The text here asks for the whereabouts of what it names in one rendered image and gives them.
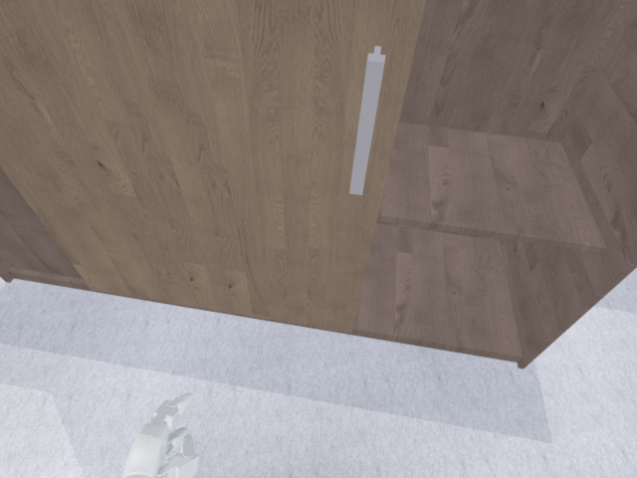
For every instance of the left robot hand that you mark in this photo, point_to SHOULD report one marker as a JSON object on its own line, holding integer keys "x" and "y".
{"x": 152, "y": 451}

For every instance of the wardrobe door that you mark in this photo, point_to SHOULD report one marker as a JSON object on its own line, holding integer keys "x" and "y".
{"x": 200, "y": 152}
{"x": 25, "y": 243}

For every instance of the handle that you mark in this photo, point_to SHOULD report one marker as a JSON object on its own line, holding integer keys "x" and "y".
{"x": 370, "y": 96}

